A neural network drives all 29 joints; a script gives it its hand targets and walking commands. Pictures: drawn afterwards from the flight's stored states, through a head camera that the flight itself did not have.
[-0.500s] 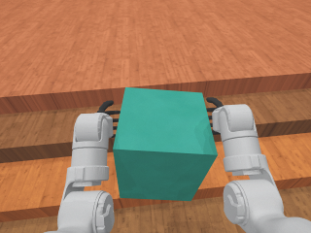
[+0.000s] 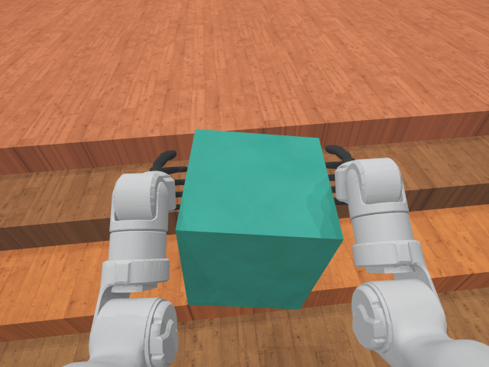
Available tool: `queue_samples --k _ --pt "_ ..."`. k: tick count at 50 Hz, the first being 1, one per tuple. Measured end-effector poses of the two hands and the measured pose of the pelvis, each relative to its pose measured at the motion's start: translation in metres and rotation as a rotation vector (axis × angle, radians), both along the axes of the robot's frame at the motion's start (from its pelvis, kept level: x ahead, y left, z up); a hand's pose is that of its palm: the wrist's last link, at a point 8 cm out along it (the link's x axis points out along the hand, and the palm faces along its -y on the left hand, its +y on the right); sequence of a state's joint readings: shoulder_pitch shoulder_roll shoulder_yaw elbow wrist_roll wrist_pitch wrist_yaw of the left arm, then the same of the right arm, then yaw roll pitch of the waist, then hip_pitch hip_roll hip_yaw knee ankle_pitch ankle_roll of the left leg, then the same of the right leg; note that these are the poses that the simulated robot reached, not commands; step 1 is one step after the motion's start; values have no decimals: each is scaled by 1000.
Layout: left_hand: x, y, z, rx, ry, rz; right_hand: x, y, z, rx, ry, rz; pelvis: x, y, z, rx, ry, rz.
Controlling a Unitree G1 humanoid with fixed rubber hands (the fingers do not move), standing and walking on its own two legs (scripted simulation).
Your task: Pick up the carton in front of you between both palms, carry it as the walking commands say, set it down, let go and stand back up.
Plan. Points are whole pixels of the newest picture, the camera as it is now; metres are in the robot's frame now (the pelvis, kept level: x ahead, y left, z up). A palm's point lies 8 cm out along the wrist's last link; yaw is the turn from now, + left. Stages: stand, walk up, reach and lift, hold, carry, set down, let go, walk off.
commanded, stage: carry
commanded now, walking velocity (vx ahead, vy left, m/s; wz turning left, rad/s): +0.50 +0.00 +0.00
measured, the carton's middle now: (250, 224) +0.35 +0.00 +0.06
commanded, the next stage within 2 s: none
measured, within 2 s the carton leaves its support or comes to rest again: neither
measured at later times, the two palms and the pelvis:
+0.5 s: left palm (153, 115) +0.50 +0.17 +0.19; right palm (311, 106) +0.52 -0.12 +0.18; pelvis +0.13 +0.01 +0.01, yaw -2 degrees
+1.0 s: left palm out of the picture +0.81 +0.18 +0.38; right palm out of the picture +0.79 -0.11 +0.39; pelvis +0.41 +0.05 +0.16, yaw -1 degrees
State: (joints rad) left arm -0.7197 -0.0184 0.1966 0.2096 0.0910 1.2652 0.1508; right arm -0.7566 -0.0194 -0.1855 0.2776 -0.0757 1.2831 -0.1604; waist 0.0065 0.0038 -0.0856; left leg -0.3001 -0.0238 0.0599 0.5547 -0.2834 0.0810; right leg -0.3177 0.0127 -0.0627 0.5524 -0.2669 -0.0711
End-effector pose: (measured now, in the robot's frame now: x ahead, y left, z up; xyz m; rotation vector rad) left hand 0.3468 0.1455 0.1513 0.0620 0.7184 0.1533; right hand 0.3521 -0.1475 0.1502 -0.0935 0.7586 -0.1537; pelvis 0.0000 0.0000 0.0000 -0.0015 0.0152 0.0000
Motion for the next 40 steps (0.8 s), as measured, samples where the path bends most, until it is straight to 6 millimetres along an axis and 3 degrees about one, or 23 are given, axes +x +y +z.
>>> queue_samples --k 5,10,15,20,24,28,31,34,37,40 --pt "17 0 21 -3 -46 -3 17 0 21 -2 -45 -1 11 -1 -3 5 26 -3" --pt "46 -6 36 -7 -45 0 43 -6 33 10 -44 -11 37 -5 -5 18 44 -4" --pt "75 -11 35 -4 -11 9 75 -11 32 14 -8 -6 65 -11 -3 -4 49 -7" --pt "103 5 32 10 11 30 118 6 36 31 18 11 92 -3 4 -4 63 -24" --pt "140 25 37 11 14 59 159 25 35 59 23 18 123 10 11 18 57 -33" --pt "197 34 41 -16 11 55 203 34 33 75 22 -23 167 29 18 42 72 -18" --pt "244 30 45 -53 20 0 225 29 39 47 24 -90 196 47 38 62 57 -2" --pt "278 21 59 -77 42 -39 239 22 52 46 43 -156 218 58 71 53 46 -5" --pt "307 17 89 -89 34 -55 260 19 82 54 35 -190 245 65 104 37 43 -23" --pt "341 16 129 -98 -27 -69 292 18 123 55 -26 -207 275 69 129 8 41 -37"
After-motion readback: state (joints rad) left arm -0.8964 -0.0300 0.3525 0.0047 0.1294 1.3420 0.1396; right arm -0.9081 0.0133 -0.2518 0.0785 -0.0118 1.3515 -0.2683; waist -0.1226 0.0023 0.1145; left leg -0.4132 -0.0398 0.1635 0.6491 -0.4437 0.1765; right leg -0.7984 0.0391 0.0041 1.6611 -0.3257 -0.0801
